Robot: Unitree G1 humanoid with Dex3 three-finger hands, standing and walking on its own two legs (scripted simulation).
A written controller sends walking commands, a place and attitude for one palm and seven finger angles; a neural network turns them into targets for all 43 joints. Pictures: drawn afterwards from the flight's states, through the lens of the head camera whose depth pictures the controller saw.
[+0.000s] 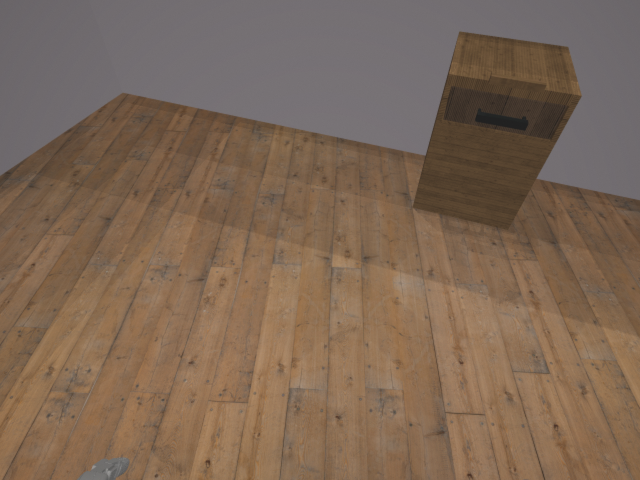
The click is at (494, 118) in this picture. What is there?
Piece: drawer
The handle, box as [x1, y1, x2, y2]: [475, 108, 527, 130]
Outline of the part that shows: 475,119 476,121 524,130 527,125 527,120 523,116 521,119 481,112 479,108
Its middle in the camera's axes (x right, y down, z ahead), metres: +0.65 -0.43 +1.39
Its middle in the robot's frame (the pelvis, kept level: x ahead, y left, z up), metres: +1.34 -0.59 -0.23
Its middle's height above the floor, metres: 0.54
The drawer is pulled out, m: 0.00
